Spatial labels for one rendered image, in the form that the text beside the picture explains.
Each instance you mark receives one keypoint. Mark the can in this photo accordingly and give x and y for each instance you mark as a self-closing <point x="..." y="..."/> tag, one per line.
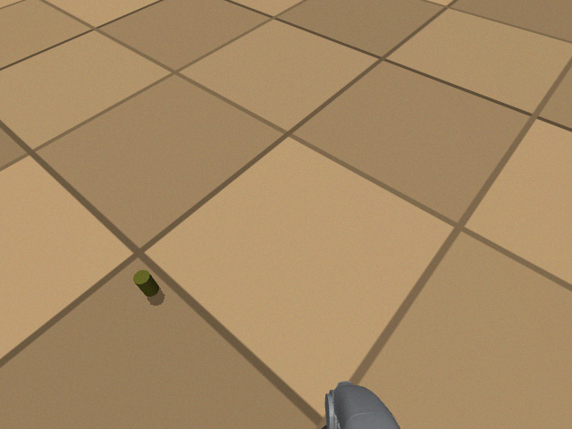
<point x="146" y="283"/>

